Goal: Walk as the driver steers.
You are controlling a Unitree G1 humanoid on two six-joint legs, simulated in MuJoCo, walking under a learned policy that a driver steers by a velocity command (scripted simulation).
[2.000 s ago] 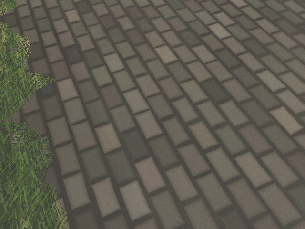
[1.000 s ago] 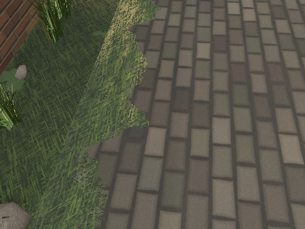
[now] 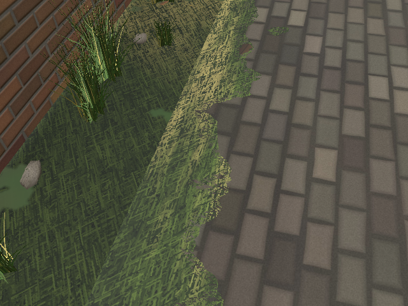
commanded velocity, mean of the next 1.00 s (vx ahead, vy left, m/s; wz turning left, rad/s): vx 0.50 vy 0.00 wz -0.30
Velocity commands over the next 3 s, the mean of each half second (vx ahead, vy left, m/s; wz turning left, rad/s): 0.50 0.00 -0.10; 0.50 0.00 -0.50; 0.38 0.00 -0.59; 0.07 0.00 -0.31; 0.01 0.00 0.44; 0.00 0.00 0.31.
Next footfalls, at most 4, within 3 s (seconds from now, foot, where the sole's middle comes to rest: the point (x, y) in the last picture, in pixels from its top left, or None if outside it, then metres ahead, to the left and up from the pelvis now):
0.28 left None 0.32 0.13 -0.78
0.84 right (247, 284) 0.57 -0.08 -0.78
1.36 left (240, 196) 0.93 -0.07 -0.78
1.80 right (286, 238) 0.74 -0.23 -0.78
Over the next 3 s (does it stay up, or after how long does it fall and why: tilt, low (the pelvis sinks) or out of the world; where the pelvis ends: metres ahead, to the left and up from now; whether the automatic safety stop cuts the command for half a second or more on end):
stays up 0.74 -0.11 0.00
